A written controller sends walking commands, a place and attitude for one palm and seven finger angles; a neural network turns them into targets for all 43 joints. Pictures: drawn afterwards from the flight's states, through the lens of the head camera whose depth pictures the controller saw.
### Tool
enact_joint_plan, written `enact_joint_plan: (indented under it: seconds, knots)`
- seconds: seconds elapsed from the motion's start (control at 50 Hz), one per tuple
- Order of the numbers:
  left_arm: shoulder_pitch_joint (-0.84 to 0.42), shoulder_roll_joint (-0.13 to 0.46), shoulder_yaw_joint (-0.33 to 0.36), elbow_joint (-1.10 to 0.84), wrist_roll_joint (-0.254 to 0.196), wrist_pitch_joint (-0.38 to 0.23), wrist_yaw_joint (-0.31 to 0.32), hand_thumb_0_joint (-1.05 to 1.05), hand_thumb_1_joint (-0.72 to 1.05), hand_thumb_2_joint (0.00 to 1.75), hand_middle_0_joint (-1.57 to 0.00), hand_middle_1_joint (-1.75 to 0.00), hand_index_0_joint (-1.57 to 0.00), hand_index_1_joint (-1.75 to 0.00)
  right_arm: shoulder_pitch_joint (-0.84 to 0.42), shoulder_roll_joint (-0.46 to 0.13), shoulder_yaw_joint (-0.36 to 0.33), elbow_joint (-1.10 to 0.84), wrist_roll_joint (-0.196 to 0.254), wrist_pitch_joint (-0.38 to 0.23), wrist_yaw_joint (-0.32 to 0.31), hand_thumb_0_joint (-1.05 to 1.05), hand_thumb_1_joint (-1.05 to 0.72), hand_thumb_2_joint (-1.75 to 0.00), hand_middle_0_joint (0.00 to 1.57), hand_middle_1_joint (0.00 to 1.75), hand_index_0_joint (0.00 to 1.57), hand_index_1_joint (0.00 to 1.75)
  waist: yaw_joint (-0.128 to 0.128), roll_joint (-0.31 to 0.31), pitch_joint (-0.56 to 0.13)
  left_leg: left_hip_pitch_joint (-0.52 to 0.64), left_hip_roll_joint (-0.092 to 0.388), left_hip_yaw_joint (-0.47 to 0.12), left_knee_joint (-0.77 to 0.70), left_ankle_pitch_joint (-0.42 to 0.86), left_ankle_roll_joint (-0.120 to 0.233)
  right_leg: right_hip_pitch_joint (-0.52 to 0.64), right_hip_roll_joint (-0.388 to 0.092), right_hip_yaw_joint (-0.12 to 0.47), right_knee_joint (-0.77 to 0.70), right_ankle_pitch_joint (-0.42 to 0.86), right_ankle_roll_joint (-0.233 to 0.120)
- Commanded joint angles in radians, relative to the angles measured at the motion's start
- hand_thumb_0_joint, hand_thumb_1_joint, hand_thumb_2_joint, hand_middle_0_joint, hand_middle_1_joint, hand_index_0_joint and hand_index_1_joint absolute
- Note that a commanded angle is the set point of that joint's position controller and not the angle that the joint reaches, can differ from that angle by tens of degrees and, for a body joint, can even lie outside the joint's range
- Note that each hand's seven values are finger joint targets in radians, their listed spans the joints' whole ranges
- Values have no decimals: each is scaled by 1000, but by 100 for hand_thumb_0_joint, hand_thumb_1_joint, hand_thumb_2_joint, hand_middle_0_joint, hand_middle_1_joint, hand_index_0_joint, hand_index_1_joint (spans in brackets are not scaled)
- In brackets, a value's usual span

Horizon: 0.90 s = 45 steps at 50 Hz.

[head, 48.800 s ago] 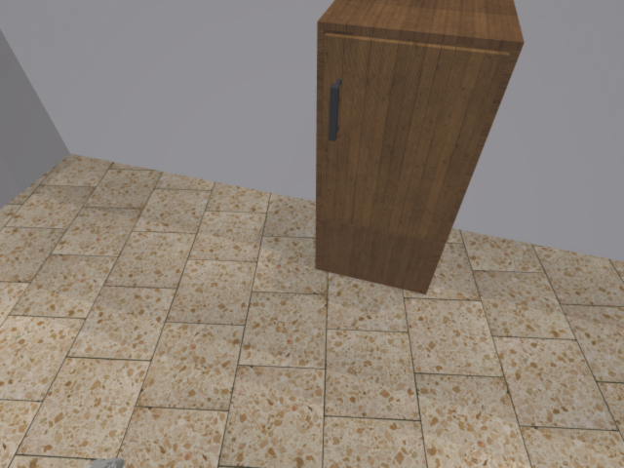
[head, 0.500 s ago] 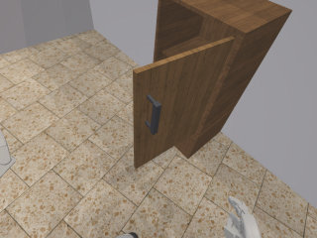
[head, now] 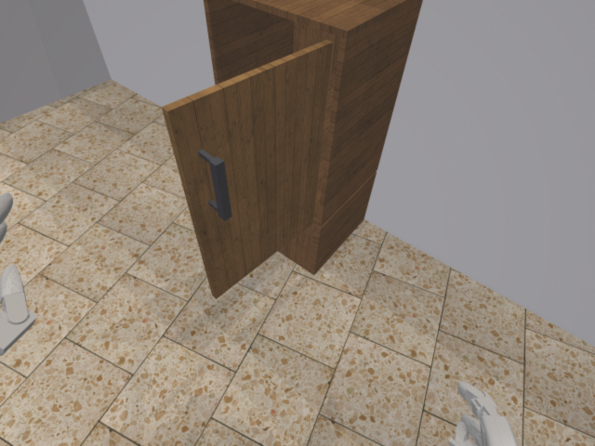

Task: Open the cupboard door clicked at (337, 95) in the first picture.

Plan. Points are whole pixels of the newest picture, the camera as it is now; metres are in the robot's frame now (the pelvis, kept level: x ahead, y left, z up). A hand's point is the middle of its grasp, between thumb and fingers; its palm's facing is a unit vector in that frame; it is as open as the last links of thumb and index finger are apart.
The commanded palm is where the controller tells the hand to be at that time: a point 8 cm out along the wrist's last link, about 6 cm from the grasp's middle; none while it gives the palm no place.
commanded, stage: stop stepping back and stand still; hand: left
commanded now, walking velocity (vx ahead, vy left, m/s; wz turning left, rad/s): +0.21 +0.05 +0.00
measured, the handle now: (215, 185) +0.58 +0.17 -0.01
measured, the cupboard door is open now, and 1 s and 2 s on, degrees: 84 84 84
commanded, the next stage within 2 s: let the arm hang, fingers relaxed in 0.80 s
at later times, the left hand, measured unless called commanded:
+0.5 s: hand out of the picture +0.15 +0.28 +0.16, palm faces +0.42 -0.78 -0.47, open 7.4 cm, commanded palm +0.09 +0.32 +0.18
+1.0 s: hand (11, 436) +0.14 +0.30 +0.04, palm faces +0.23 -0.84 -0.49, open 7.4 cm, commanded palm none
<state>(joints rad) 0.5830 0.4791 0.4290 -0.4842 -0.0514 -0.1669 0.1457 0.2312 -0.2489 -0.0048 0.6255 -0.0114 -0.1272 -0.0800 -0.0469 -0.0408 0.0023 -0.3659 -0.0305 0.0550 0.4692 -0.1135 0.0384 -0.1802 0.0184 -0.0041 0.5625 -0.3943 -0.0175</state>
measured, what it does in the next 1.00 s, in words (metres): steps on the spot: left foot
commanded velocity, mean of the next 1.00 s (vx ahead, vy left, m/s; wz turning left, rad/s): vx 0.03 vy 0.02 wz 0.00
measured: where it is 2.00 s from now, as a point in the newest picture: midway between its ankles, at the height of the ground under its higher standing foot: outside the picture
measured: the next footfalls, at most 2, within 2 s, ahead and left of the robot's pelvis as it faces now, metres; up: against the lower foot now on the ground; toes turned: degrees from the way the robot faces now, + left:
left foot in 0.26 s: +0.03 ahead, +0.14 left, +0.00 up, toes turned +5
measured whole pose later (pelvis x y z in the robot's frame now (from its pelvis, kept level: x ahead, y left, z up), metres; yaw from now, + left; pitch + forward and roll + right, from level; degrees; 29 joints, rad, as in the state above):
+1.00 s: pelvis -0.06 +0.03 +0.00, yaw +4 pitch +1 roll -1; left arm 0.32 0.38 0.18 0.09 0.02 -0.09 0.04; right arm 0.16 -0.28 0.01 0.80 -0.01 -0.09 0.00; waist 0.01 0.07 -0.01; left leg -0.35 0.00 0.03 0.51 -0.17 0.03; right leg -0.25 -0.02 -0.06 0.51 -0.27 0.01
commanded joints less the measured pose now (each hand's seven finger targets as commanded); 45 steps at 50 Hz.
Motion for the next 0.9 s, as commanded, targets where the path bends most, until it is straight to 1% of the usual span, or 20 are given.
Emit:
enact_joint_plan:
  seconds: [0.0,0.02,0.04,0.06,0.08,0.1,0.14,0.18,0.2,0.24,0.26,0.28,0.3,0.36,0.48,0.54,0.64,0.8,0.86,0.88]
  knots:
    - [74,165,166,-233,-4,-86,21,0,90,90,-20,-30,-20,-30,-113,-95,-47,-167,0,-43,1,0,-90,-90,20,30,20,30,33,-2,-54,-19,48,-111,56,-266,-39,-51,-159,196,-343,-215,-72]
    - [67,148,155,-221,-8,-88,21,0,90,90,-20,-30,-20,-30,-91,-101,-60,-148,7,-31,5,0,-90,-90,20,30,20,30,36,-94,-11,-7,20,-90,313,-192,-57,-198,-309,380,-445,-295,-141]
    - [16,142,152,-217,-6,-92,26,0,90,90,-20,-30,-20,-30,-82,-101,-61,-130,6,-28,5,0,-90,-90,20,30,20,30,34,-96,23,-80,36,-100,452,-192,-58,-212,-353,395,-432,-176,-169]
    - [-31,136,143,-180,2,-101,29,0,90,90,-20,-30,-20,-30,-65,-95,-51,-111,5,-35,4,0,-90,-90,20,30,20,30,16,-55,21,-123,59,-104,471,-199,-53,-168,-333,325,-383,-37,-156]
    - [-99,138,129,-172,9,-106,30,0,90,90,-20,-30,-20,-30,-67,-93,-44,-108,3,-42,2,0,-90,-90,20,30,20,30,13,-13,9,-127,77,-100,393,-212,-46,-119,-311,273,-336,45,-137]
    - [-110,127,119,-112,19,-108,31,0,90,90,-20,-30,-20,-30,-67,-82,-38,-102,4,-51,-7,0,-90,-90,20,30,20,30,19,-15,20,-88,84,-70,296,-206,-35,-96,-283,219,-300,141,-120]
    - [-138,100,85,-48,28,-105,30,0,90,90,-20,-30,-20,-30,-68,-76,-35,-93,8,-64,-18,0,-90,-90,20,30,20,30,31,-28,10,23,57,-10,134,-172,-15,-89,-244,182,-258,181,-91]
    - [-156,97,69,-44,26,-101,30,0,90,90,-20,-30,-20,-30,-71,-86,-41,-91,10,-76,-23,0,-90,-90,20,30,20,30,37,-21,6,125,52,-11,12,-122,-1,-98,-204,153,-232,189,-45]
    - [-152,101,71,-62,26,-104,28,0,90,90,-20,-30,-20,-30,-76,-87,-41,-97,9,-76,-21,0,-90,-90,20,30,20,30,43,-18,-1,146,65,-25,-7,-91,7,-86,-177,141,-219,211,-24]
    - [-154,120,85,-125,25,-111,21,0,90,90,-20,-30,-20,-30,-86,-99,-49,-116,12,-76,-15,0,-90,-90,20,30,20,30,50,-25,-27,161,95,-44,-10,53,10,-21,-143,119,-176,397,6]
    - [-109,133,109,-106,30,-108,19,0,90,90,-20,-30,-20,-30,-74,-83,-40,-109,10,-72,-13,0,-90,-90,20,30,20,30,44,-8,-49,175,90,-27,5,128,11,-9,-131,91,-148,498,6]
    - [-105,130,106,-132,29,-107,14,0,90,90,-20,-30,-20,-30,-77,-80,-33,-111,6,-70,-10,0,-90,-90,20,30,20,30,43,45,-72,183,88,-30,-3,181,4,4,-121,69,-128,529,10]
    - [-115,123,100,-162,31,-111,13,0,90,90,-20,-30,-20,-30,-78,-74,-29,-120,9,-70,-7,0,-90,-90,20,30,20,30,44,45,-91,194,98,-39,-16,237,2,25,-103,51,-107,547,14]
    - [-102,108,95,-167,27,-108,13,0,90,90,-20,-30,-20,-30,-84,-80,-32,-131,11,-70,-3,0,-90,-90,20,30,20,30,48,86,-107,219,121,-74,-33,251,-2,2,-66,26,-106,420,20]
    - [-73,96,101,-132,13,-100,12,0,90,90,-20,-30,-20,-30,-105,-79,-27,-147,6,-63,-3,0,-90,-90,20,30,20,30,44,119,-42,142,118,-95,-116,-83,-12,-38,-51,41,-198,192,13]
    - [-93,84,88,-141,15,-97,11,0,90,90,-20,-30,-20,-30,-105,-75,-22,-152,6,-61,-4,0,-90,-90,20,30,20,30,41,121,-39,136,119,-101,-145,-150,-17,-40,-41,32,-212,158,16]
    - [-116,80,74,-175,28,-91,17,0,90,90,-20,-30,-20,-30,-109,-75,-18,-157,3,-73,-15,0,-90,-90,20,30,20,30,46,180,-55,114,140,-138,-236,-267,-14,0,-16,-5,-179,134,27]
    - [-89,85,77,-158,24,-87,22,0,90,90,-20,-30,-20,-30,-107,-75,-23,-145,2,-81,-14,0,-90,-90,20,30,20,30,46,91,-63,155,97,-94,-149,-129,-30,-11,-46,15,-260,179,17]
    - [-83,88,79,-161,23,-87,20,0,90,90,-20,-30,-20,-30,-106,-77,-25,-140,3,-78,-13,0,-90,-90,20,30,20,30,46,124,-64,166,97,-91,-147,-106,-33,-22,-42,10,-259,177,18]
    - [-149,-119,-360,638,67,27,-107,0,90,90,-20,-30,-20,-30,-148,-201,-67,130,18,-127,73,0,-90,-90,20,30,20,30,-3,136,-4,94,145,-135,9,155,-25,-161,-89,-41,-102,242,-1]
